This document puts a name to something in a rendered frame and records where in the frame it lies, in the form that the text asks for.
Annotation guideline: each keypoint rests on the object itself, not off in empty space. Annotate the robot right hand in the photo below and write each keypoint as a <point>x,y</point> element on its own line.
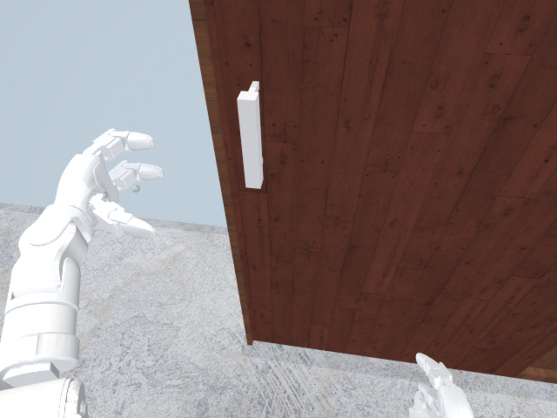
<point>449,402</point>

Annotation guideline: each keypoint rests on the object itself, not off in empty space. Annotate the left robot upper arm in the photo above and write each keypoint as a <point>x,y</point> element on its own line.
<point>62,398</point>

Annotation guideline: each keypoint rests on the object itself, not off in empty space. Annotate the wardrobe door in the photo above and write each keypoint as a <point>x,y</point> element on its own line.
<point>548,361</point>
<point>409,195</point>

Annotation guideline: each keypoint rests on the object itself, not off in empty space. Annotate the handle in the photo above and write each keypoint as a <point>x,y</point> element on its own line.
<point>250,132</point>

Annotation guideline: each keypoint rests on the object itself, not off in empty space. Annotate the left robot forearm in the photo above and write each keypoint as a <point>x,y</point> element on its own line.
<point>39,339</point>

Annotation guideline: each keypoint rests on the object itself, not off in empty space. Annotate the robot left hand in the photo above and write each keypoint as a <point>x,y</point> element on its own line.
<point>85,177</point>

